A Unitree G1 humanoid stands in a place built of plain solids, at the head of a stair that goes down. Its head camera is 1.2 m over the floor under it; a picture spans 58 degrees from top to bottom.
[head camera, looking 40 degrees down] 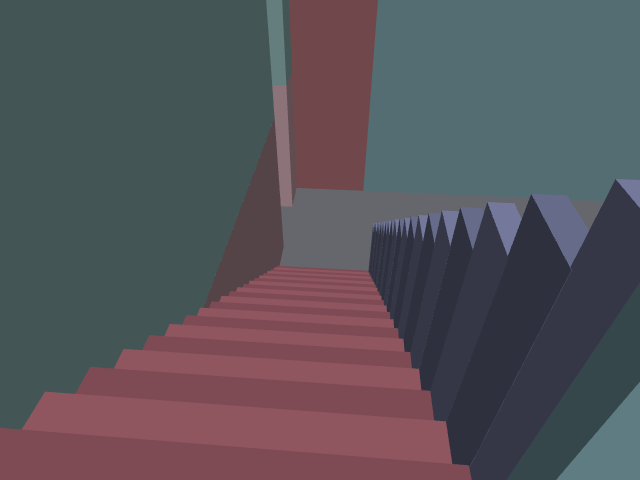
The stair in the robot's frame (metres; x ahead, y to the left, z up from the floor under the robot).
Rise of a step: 0.19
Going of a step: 0.24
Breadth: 1.58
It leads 4 degrees to the right of straight ahead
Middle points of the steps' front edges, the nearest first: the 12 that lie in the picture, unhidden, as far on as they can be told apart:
0.64 0.33 -0.19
0.88 0.31 -0.38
1.12 0.29 -0.57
1.36 0.27 -0.76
1.60 0.25 -0.95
1.84 0.24 -1.14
2.08 0.22 -1.33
2.31 0.20 -1.52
2.55 0.18 -1.71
2.79 0.16 -1.90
3.03 0.14 -2.09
3.27 0.12 -2.28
